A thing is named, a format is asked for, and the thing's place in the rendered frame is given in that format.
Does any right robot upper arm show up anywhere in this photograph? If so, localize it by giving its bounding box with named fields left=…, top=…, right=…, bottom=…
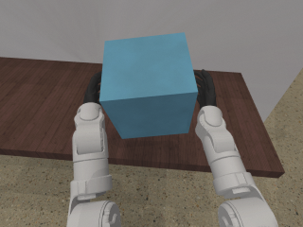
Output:
left=218, top=197, right=277, bottom=227

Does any left robot forearm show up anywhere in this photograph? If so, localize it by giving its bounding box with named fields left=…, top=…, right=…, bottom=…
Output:
left=66, top=102, right=113, bottom=227

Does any right robot forearm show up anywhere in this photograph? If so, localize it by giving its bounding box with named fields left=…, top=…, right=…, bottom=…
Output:
left=195, top=105, right=278, bottom=227

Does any carton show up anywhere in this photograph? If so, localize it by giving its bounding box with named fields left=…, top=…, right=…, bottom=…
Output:
left=99, top=32, right=198, bottom=139

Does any robot left hand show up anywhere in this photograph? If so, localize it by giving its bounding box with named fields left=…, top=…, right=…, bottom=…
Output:
left=82, top=71, right=102, bottom=105

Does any left robot upper arm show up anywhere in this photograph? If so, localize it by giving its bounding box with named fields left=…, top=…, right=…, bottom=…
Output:
left=67, top=200, right=121, bottom=227

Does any table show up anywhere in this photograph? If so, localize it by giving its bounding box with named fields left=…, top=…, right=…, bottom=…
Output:
left=0, top=57, right=285, bottom=179

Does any robot right hand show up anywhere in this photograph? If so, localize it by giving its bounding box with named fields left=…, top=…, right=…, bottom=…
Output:
left=193, top=69, right=217, bottom=110

